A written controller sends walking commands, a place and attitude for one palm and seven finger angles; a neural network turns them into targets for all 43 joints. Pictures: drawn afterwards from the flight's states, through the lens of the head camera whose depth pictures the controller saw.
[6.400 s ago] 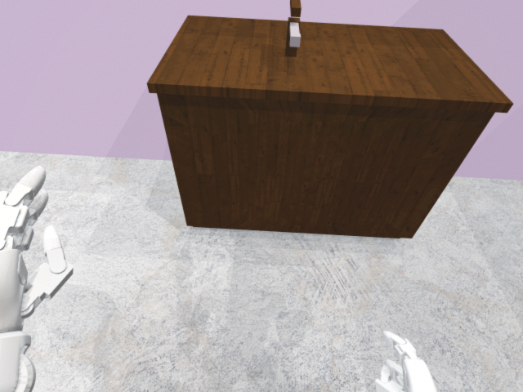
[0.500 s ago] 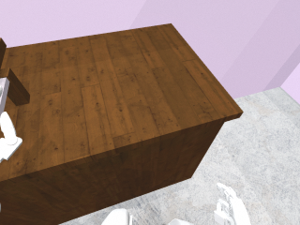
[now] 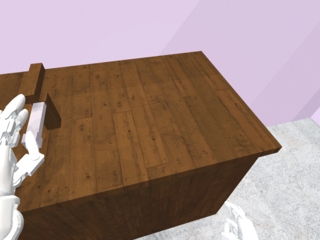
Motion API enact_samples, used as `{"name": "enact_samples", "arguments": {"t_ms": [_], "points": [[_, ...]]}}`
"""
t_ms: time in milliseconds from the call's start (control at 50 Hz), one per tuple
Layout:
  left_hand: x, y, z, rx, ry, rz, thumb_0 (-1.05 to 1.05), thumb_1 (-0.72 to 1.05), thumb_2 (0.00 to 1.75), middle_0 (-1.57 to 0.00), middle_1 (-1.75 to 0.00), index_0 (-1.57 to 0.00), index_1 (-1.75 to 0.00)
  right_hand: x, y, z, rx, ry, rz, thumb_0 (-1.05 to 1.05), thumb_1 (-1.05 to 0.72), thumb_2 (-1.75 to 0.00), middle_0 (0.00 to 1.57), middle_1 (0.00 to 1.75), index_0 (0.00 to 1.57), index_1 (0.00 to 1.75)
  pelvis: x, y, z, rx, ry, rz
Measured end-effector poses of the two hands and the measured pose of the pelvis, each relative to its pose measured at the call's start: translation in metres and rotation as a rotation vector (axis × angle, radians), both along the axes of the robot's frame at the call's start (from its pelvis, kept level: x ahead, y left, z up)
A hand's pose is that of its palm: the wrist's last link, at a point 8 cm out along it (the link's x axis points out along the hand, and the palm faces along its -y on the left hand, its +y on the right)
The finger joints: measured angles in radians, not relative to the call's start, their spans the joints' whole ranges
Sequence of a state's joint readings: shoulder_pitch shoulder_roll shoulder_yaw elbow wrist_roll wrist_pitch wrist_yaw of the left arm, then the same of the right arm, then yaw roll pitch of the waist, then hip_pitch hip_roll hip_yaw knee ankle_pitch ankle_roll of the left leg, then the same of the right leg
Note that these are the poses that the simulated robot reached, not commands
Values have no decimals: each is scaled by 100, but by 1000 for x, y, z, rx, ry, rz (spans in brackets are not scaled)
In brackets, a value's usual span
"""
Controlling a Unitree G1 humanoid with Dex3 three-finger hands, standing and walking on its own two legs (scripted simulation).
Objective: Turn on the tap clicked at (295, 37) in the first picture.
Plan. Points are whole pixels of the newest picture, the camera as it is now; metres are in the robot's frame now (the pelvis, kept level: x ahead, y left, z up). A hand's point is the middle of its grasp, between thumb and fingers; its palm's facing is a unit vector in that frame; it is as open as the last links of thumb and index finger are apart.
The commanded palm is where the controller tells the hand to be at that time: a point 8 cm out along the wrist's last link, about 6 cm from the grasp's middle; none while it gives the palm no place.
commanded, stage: come to a stop and stand still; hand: left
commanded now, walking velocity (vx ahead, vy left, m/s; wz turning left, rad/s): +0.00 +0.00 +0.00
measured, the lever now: (32, 140) +0.27 +0.32 +0.13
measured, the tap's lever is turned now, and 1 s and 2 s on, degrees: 0 0 0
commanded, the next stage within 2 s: look again from close up in 0.36 s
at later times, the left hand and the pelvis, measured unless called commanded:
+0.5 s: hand (36, 141) +0.24 +0.27 +0.18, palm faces +0.44 -0.79 -0.44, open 7.4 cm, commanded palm +0.17 +0.28 +0.18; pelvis +0.01 +0.00 +0.00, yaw +1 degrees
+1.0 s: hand (38, 147) +0.23 +0.26 +0.17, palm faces +0.39 -0.84 -0.37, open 7.4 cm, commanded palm +0.17 +0.29 +0.18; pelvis +0.00 +0.02 +0.00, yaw -1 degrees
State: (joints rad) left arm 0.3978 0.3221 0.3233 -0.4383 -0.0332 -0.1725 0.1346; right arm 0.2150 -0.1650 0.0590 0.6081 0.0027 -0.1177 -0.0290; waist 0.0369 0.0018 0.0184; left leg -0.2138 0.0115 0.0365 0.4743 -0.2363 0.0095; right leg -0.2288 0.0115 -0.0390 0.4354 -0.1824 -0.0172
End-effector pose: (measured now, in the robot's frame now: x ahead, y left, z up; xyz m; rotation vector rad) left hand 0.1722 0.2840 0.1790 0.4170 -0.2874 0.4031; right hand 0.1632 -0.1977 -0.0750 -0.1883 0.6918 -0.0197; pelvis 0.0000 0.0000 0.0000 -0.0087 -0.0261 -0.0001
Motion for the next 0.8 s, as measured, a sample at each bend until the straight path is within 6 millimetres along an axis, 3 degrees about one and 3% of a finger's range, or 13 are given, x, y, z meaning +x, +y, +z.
{"name": "enact_samples", "arguments": {"t_ms": [180, 460, 500, 560, 620, 700, 800], "points": [[19, 8, -4, -9, 42, -7, 2, 90, 90, -21, -30, -21, -30, 13, -11, 6, -39, 5, -47, 1, -90, -90, 21, 30, 21, 30, 12, 7, 3, 1, 12, 4], [20, 6, -1, -1, 38, -5, 2, 89, 90, -21, -30, -21, -30, 27, -22, 13, -64, -5, -67, 1, -90, -90, 20, 30, 20, 30, 19, 5, 3, -2, 13, 7], [27, 19, 13, 131, 0, 2, 2, 89, 90, -22, -30, -21, -30, 26, -19, 10, -80, -2, -19, 1, -90, -90, 20, 30, 20, 30, 15, 2, 2, -6, 21, 18], [39, 37, 24, 118, -71, 51, 2, 89, 90, -22, -30, -21, -30, 23, -15, 5, -41, 3, 8, 1, -90, -90, 20, 30, 20, 30, 7, 1, 0, 4, 15, 4], [40, 23, 21, 82, -62, 12, 2, 90, 90, -21, -30, -21, -30, 19, -13, 4, 5, -27, -11, 1, -90, -90, 20, 30, 20, 30, 5, 5, 0, 5, 10, -16], [33, -5, 1, 63, 35, -120, 2, 90, 90, -21, -30, -20, -30, 8, -14, 3, 9, -29, -57, 1, -90, -90, 21, 30, 20, 30, 6, 10, 0, 6, 14, -27], [25, 3, -13, 66, 101, -125, 2, 89, 90, -22, -30, -21, -30, -3, -16, 2, -39, 21, -74, 1, -90, -90, 21, 30, 20, 30, 7, 11, 1, 4, 14, -16]]}}
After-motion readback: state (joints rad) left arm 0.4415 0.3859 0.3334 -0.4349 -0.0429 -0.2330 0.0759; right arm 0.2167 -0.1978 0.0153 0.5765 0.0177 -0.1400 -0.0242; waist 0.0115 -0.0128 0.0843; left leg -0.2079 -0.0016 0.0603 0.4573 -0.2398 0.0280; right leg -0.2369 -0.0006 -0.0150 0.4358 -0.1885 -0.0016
